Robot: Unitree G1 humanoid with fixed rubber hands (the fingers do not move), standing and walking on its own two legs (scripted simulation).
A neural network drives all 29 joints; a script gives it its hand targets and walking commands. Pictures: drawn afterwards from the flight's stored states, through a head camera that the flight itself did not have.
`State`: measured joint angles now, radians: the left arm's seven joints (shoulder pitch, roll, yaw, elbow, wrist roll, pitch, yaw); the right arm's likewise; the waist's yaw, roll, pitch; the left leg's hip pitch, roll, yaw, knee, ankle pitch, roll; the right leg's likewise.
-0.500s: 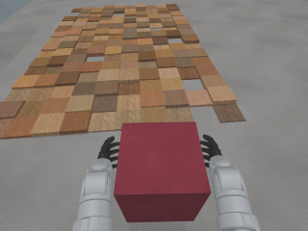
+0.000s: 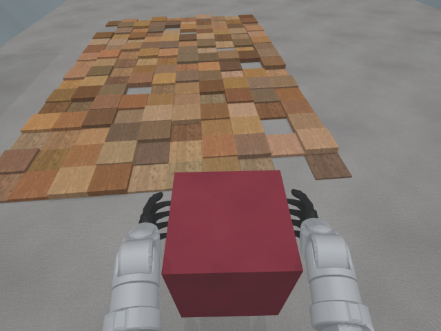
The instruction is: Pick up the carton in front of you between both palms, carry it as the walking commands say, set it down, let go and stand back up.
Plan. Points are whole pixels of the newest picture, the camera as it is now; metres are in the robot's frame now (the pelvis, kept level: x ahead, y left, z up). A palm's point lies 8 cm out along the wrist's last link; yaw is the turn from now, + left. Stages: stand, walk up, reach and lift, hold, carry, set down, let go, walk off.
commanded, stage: hold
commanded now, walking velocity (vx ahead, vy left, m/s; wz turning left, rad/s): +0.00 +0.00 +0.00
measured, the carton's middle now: (228, 247) +0.29 +0.00 -0.02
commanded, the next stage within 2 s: carry in 1.04 s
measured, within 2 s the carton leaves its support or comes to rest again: neither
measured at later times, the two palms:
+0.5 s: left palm (149, 227) +0.29 +0.15 +0.05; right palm (307, 223) +0.29 -0.15 +0.05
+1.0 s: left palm (149, 229) +0.29 +0.15 +0.05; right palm (307, 225) +0.29 -0.15 +0.05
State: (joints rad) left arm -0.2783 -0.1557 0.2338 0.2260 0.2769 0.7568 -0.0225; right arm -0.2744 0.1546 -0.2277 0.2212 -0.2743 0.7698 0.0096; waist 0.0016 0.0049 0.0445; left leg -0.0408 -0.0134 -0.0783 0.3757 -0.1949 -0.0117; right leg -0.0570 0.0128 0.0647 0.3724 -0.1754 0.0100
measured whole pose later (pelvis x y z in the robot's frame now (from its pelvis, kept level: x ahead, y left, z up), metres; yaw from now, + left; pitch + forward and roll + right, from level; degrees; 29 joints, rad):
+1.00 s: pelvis +0.01 +0.00 +0.00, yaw +0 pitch -8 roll +0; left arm -0.25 -0.15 0.21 0.20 0.27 0.76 -0.02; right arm -0.25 0.15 -0.20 0.19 -0.27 0.77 0.01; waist 0.00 0.01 0.04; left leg -0.03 -0.01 -0.08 0.36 -0.19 -0.01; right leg -0.05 0.01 0.07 0.35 -0.17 0.01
